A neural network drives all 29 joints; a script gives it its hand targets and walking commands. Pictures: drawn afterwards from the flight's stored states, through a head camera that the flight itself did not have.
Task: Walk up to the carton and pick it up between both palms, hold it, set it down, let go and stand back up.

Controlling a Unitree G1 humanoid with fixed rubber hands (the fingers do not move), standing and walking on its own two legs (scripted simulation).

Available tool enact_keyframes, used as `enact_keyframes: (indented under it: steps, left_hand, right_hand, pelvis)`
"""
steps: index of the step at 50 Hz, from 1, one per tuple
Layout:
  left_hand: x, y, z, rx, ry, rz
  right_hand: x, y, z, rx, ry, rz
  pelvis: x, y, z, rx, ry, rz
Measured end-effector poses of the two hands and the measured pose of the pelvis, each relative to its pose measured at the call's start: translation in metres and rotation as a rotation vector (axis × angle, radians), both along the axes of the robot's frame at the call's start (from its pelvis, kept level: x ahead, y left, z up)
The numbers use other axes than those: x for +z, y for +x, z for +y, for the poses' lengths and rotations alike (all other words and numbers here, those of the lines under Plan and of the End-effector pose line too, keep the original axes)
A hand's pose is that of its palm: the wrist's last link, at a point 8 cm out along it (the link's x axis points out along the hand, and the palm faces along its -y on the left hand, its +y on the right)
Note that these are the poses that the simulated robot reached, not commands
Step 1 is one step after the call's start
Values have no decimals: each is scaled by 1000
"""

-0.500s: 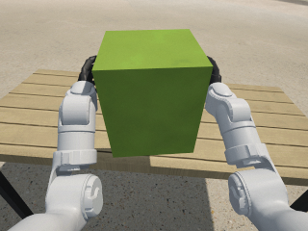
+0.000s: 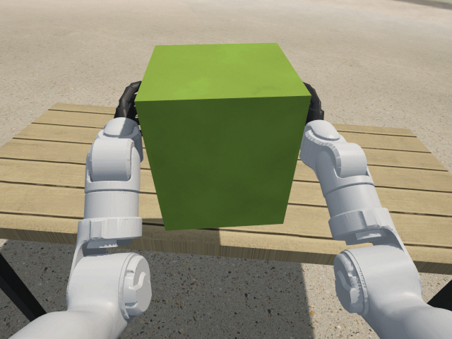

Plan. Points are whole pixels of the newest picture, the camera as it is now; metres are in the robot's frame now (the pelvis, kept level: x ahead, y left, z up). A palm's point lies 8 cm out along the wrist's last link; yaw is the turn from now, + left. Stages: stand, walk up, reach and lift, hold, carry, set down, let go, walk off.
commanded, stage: hold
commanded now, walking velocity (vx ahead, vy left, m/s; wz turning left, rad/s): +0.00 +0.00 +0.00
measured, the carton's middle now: (221, 136) +0.38 +0.00 +0.22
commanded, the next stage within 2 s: none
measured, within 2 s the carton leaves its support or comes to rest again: neither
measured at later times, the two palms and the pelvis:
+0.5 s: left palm (128, 125) +0.36 +0.15 +0.25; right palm (312, 128) +0.36 -0.15 +0.25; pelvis +0.00 +0.00 +0.00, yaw +0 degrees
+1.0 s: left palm (126, 126) +0.36 +0.15 +0.25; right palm (311, 127) +0.36 -0.15 +0.25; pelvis +0.00 +0.00 +0.00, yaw +0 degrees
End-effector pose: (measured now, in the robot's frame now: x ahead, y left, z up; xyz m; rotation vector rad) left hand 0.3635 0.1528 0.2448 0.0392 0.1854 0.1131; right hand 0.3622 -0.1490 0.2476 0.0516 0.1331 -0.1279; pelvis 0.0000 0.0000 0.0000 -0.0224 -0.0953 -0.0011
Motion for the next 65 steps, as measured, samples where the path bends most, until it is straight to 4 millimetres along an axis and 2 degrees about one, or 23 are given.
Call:
enact_keyframes:
  steps: [17, 33, 65]
  left_hand:
    - [-1, -5, 3, 9, -11, -1]
    - [4, -3, -6, 6, -3, 5]
    - [3, -3, -2, 3, -2, 0]
  right_hand:
    - [1, -3, 3, 6, 12, 4]
    - [-1, -3, -7, 3, 0, 11]
    - [0, -2, -2, 2, 4, 9]
  pelvis:
    - [0, -2, 1, -5, 0, 2]
    - [0, -4, -2, -11, 3, -1]
    - [0, -2, 1, -7, 0, 1]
